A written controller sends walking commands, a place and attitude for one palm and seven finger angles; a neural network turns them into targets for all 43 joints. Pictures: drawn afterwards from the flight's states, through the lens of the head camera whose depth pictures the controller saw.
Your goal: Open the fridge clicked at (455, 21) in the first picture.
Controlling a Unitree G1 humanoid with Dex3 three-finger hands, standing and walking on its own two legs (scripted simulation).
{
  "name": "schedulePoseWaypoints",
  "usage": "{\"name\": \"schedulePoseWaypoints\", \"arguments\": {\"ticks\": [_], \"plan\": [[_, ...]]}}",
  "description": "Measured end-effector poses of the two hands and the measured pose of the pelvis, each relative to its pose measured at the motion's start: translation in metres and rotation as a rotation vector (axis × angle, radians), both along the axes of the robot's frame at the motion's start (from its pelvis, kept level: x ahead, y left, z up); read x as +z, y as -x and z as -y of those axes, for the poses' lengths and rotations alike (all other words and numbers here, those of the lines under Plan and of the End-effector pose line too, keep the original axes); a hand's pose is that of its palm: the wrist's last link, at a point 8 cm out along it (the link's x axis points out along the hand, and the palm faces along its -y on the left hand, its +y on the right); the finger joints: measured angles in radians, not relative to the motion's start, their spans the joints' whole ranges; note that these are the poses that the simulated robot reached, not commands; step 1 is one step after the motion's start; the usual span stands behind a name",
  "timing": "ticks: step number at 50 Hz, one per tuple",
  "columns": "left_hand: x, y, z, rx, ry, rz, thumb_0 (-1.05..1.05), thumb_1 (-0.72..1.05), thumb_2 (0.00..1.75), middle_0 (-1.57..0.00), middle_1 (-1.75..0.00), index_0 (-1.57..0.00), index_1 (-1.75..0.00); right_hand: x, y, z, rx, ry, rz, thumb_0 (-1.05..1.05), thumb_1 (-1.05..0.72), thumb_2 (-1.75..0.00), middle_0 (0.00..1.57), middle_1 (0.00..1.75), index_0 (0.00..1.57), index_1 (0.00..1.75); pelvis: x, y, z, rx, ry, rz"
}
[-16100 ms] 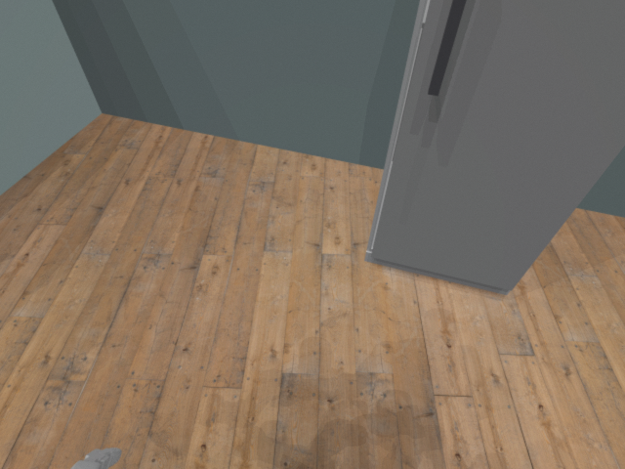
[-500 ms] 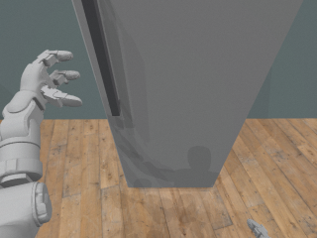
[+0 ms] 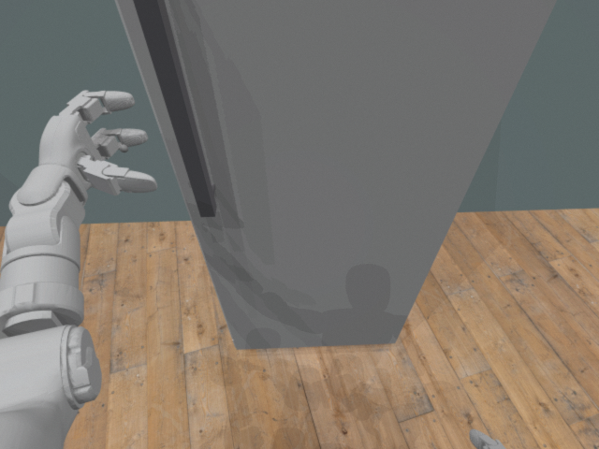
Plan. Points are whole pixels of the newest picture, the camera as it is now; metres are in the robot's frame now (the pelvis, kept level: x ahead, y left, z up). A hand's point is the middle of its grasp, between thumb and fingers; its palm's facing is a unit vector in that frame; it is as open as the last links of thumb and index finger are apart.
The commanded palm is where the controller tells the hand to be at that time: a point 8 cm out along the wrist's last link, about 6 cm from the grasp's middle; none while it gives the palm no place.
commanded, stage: move the hooked fingers beside the handle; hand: left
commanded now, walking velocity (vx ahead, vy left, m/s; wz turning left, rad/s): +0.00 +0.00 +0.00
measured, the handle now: (182, 99) +0.50 +0.17 +0.23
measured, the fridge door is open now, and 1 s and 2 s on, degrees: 0 0 0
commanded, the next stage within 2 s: feel for the door with the fingertips in 0.44 s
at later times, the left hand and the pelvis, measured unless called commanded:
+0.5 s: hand (128, 142) +0.42 +0.22 +0.21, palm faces +0.06 -1.00 +0.00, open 14.0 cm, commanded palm +0.40 +0.27 +0.20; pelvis +0.00 +0.00 +0.00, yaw +0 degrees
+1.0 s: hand (164, 143) +0.43 +0.18 +0.21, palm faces +0.06 -1.00 +0.02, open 14.0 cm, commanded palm +0.41 +0.24 +0.20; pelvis +0.00 +0.00 +0.00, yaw +0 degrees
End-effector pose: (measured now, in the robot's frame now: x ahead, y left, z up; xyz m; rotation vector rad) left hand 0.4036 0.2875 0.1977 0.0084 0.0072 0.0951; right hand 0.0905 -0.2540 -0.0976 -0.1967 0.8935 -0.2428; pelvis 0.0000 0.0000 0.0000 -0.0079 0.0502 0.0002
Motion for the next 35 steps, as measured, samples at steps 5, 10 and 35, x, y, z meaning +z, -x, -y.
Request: {"name": "schedulePoseWaypoints", "arguments": {"ticks": [5,10,35], "plan": [[0.009,-0.002,0.003,-0.023,0.009,0.041,-0.01,-0.50,0.30,-0.30,-1.20,-0.30,-1.20,0.001,-0.003,0.000,0.011,0.009,-0.002,0.01,-0.91,-0.90,0.20,0.30,0.20,0.30,0.000,-0.001,0.000,0.005,0.001,-0.001],[0.008,-0.002,0.004,-0.028,0.011,0.017,-0.01,-0.50,0.30,-0.30,-1.20,-0.30,-1.20,0.002,-0.010,0.000,0.010,0.000,0.019,0.01,-0.91,-0.90,0.20,0.30,0.20,0.30,0.000,-0.002,-0.001,0.001,0.000,-0.004],[0.006,0.006,0.024,-0.032,0.013,0.022,-0.01,-0.50,0.30,-0.30,-1.20,-0.30,-1.20,0.004,-0.029,-0.009,0.045,-0.022,0.054,0.01,-0.91,-0.90,0.20,0.30,0.20,0.30,0.000,0.000,0.001,0.010,-0.001,0.013]]}}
